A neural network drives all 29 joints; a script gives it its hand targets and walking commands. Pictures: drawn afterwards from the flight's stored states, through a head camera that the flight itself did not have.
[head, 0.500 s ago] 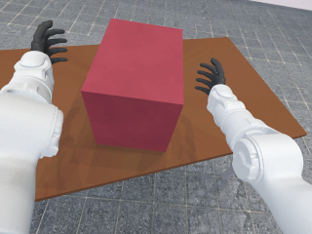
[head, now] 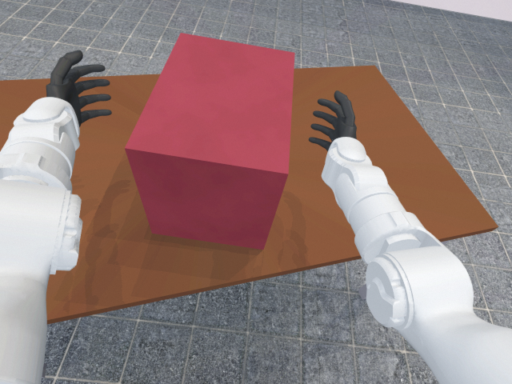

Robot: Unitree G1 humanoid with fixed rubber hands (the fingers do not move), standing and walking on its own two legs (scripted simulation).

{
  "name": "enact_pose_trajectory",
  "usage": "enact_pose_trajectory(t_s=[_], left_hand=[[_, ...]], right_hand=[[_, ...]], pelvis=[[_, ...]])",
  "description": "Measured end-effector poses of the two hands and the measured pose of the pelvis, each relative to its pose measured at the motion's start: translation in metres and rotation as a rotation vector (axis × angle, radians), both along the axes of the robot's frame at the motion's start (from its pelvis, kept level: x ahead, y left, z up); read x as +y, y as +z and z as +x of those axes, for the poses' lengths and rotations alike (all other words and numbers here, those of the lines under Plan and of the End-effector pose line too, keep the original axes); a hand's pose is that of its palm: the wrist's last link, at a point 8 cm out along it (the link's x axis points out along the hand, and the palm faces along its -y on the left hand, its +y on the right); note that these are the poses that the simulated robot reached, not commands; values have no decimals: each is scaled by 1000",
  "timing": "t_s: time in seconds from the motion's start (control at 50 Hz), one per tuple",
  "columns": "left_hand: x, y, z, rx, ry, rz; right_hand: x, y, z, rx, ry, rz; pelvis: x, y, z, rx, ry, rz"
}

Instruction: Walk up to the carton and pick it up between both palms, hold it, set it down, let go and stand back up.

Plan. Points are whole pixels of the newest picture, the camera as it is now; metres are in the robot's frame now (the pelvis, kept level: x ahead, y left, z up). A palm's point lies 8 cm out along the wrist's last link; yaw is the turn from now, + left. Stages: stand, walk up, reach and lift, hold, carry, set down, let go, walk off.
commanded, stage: set down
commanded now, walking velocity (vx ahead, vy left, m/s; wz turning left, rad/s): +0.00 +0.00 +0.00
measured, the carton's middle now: (223, 143) +0.57 -0.04 +0.00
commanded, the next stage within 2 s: none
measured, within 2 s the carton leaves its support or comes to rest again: neither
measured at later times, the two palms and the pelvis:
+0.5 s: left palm (68, 131) +0.50 +0.19 +0.12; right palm (339, 163) +0.41 -0.20 +0.10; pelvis +0.01 +0.01 +0.01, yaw -1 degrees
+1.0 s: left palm (48, 190) +0.44 +0.23 +0.07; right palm (328, 210) +0.36 -0.17 +0.05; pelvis +0.01 +0.02 +0.01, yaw -1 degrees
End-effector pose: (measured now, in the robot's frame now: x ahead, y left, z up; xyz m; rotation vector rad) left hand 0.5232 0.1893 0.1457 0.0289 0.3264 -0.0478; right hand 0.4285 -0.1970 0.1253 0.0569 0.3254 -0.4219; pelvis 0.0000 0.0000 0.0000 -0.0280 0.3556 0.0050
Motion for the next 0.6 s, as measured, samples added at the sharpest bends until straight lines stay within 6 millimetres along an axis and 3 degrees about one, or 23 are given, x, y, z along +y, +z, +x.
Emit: enact_pose_trajectory(t_s=[0.2,0.6], left_hand=[[8,-11,-4,2,-15,15],[6,-29,-25,6,-75,45]], right_hand=[[18,-8,1,-1,10,-7],[-1,-32,-29,-43,-38,20]], pelvis=[[1,3,8,-27,4,-9],[14,7,14,-132,-27,-14]])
